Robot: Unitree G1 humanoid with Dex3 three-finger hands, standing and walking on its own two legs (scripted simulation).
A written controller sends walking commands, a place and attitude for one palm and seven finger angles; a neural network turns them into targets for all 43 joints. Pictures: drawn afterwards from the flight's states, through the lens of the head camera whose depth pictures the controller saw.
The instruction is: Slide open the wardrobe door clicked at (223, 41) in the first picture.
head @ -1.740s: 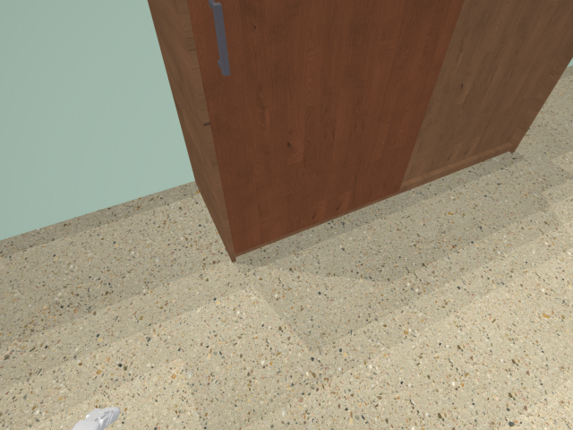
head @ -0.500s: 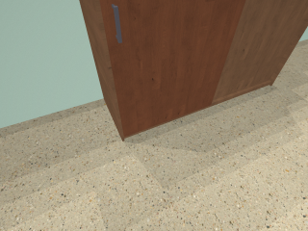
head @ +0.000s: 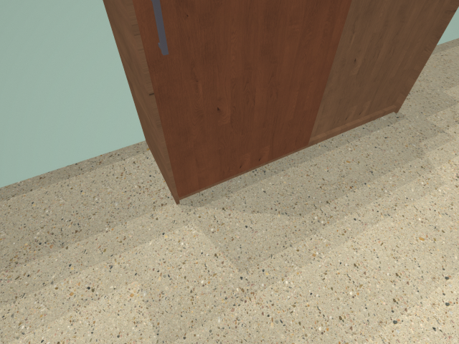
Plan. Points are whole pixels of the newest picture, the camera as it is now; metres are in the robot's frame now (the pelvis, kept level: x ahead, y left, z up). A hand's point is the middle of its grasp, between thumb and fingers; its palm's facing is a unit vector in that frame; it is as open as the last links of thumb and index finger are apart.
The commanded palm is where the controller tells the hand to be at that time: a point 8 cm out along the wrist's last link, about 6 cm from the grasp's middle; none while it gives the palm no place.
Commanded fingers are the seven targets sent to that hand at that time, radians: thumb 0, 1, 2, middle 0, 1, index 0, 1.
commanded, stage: walk to a spot facing it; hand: left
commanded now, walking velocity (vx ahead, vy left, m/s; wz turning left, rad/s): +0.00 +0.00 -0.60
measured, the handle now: (158, 25) +0.89 +0.28 +0.14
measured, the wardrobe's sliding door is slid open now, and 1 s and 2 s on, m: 0.00 0.00 0.00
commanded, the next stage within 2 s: none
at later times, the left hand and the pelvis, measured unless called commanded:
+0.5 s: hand out of the picture +0.05 +0.15 -0.15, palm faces -0.15 -0.96 -0.24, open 7.4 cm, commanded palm none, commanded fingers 0.00 0.90 0.90 -0.20 -0.30 -0.20 -0.30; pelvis +0.01 -0.04 +0.01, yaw -15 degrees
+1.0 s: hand (156, 270) +0.30 +0.20 -0.17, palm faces -0.45 -0.87 -0.19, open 7.4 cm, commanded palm none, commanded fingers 0.00 0.90 0.90 -0.20 -0.30 -0.20 -0.30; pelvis +0.16 +0.03 +0.00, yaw -33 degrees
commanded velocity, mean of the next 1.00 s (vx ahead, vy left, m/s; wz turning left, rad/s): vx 0.24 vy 0.00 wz -0.60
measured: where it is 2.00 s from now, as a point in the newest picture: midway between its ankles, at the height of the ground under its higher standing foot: (245, 310)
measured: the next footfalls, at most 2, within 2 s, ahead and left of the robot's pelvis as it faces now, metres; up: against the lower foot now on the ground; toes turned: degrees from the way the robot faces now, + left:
left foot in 0.82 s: +0.21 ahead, +0.08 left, +0.00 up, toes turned -25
right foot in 1.40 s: +0.30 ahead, -0.14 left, +0.00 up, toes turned -54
